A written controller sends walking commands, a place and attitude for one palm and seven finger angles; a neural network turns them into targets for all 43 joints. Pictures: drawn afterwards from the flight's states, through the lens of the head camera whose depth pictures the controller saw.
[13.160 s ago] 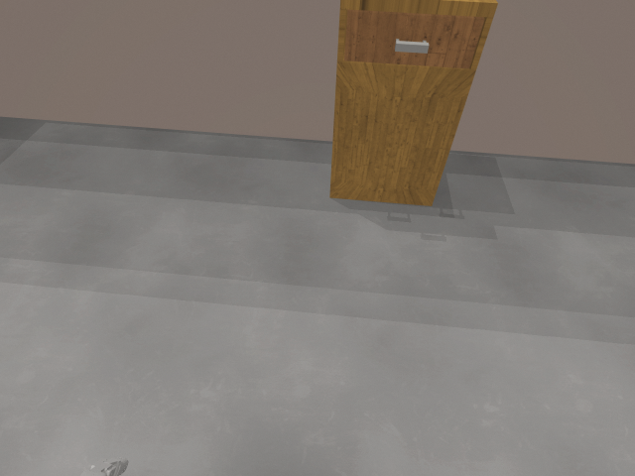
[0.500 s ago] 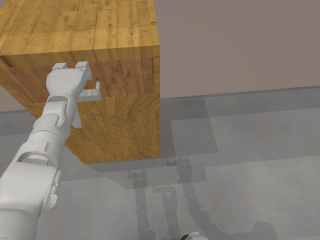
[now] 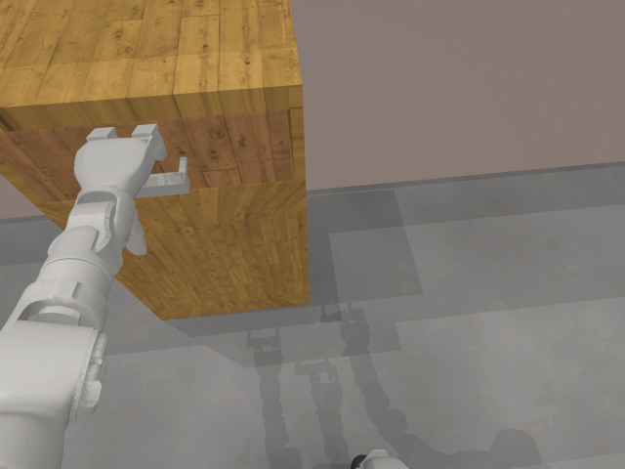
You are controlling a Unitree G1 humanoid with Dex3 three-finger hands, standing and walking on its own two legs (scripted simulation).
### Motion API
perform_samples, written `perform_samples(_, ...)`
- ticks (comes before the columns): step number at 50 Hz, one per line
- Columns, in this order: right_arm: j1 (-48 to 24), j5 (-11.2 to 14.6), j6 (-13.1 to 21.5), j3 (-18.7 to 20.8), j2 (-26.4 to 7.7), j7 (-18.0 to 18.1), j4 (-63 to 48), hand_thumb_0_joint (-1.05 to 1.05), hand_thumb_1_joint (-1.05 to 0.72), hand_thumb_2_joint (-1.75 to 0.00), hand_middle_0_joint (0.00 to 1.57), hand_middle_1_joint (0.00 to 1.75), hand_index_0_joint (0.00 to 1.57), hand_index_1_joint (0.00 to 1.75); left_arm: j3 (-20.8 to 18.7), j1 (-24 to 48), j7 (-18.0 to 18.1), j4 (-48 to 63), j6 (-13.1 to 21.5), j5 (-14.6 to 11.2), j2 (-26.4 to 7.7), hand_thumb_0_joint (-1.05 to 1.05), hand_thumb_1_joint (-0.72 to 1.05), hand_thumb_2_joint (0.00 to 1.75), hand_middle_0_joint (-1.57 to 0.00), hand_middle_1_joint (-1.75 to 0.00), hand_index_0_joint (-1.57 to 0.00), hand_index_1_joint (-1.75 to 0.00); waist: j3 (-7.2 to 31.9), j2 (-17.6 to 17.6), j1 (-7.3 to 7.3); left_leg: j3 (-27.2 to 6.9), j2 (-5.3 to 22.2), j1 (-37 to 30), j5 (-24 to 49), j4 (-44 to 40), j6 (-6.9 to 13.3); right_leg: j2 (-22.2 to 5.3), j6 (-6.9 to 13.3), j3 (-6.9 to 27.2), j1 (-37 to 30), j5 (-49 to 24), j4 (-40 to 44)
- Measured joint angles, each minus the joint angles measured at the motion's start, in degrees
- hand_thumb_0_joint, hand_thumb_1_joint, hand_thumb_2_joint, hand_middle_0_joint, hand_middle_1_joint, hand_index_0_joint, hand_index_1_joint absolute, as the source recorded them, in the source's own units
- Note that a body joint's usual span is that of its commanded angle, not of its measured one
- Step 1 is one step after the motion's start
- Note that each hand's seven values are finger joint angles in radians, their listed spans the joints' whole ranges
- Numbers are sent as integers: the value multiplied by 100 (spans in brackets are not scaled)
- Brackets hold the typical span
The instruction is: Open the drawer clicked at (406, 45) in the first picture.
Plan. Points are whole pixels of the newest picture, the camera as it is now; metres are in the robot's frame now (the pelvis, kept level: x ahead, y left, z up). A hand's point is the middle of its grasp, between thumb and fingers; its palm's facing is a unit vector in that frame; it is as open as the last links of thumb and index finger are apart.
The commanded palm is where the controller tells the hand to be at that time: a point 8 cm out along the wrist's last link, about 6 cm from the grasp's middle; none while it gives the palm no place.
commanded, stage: lower the fingers behind the handle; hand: left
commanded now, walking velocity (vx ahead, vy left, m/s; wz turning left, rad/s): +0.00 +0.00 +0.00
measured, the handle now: (154, 175) +0.55 +0.24 -0.01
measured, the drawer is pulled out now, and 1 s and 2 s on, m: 0.00 0.00 0.00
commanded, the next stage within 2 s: lift the fingers back up to retry in 1.48 s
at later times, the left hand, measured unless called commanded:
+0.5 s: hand (142, 203) +0.48 +0.23 +0.01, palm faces -0.05 -0.01 -1.00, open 13.8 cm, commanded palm +0.47 +0.24 +0.06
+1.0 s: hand (145, 202) +0.49 +0.24 +0.00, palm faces -0.04 +0.03 -1.00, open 13.8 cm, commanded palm +0.47 +0.24 +0.02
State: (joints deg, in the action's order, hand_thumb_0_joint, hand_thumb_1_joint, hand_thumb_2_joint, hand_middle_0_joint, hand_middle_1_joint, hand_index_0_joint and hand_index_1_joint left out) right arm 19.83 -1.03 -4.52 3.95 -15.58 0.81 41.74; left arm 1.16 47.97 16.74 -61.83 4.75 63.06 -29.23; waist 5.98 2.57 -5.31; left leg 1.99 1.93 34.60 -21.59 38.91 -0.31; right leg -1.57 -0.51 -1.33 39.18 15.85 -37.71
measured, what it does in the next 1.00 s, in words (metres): stands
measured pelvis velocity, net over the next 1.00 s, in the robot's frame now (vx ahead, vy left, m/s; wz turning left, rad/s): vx -0.02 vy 0.01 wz -0.01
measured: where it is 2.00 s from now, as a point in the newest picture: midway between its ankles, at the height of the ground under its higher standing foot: outside the picture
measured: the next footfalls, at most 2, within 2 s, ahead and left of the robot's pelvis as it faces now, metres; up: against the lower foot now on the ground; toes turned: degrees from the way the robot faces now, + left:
none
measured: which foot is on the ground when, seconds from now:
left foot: down 0.00-1.00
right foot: down 0.00-1.00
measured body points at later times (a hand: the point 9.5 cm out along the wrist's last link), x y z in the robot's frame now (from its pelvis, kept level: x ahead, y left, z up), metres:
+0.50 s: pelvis -0.01 +0.01 -0.01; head +0.10 +0.00 +0.42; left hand +0.48 +0.23 +0.06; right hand -0.01 -0.27 -0.14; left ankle -0.04 +0.12 -0.72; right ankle +0.01 -0.13 -0.72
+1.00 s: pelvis -0.02 +0.01 -0.03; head +0.11 +0.01 +0.40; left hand +0.49 +0.23 +0.05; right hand -0.02 -0.27 -0.16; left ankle -0.04 +0.12 -0.72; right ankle +0.01 -0.13 -0.72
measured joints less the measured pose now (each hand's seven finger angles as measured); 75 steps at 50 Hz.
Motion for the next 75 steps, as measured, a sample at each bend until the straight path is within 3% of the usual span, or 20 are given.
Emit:
perform_samples(9,-45,-59,65,-9,-21,-26,-21,0,-91,-90,20,30,20,30,-141,84,147,-179,99,91,-28,0,-49,30,-32,-120,-32,-120,54,-44,-105,34,0,293,-53,218,24,-1,-19,43,290,9,-171)
perform_samples(26,-31,-129,109,-67,25,-95,82,0,-91,-90,20,30,20,30,-112,274,450,-452,-34,145,-12,0,-49,30,-32,-122,-32,-120,115,-37,-194,21,-29,840,-206,700,86,-40,-76,54,785,102,-546)
perform_samples(33,0,-127,132,-111,11,-94,39,0,-91,-90,20,30,20,30,-75,485,353,-641,-121,113,-111,0,-49,30,-31,-122,-32,-120,131,-33,-267,27,-26,1081,-269,885,104,-39,-92,68,1016,138,-695)
perform_samples(53,12,-88,133,-180,-9,-69,-65,0,-91,-90,20,30,20,30,102,718,372,-596,-265,96,-186,0,-49,30,-28,-132,-32,-120,219,-19,-263,5,-18,1624,-438,1419,108,-41,-87,72,1557,290,-1210)
perform_samples(75,29,-37,204,-241,-57,10,-153,0,-91,-90,20,30,20,30,11,776,254,-479,-129,32,-389,0,-49,30,-23,-129,-32,-120,195,8,-304,-4,-2,1983,-452,1708,89,-26,-63,81,1922,295,-1494)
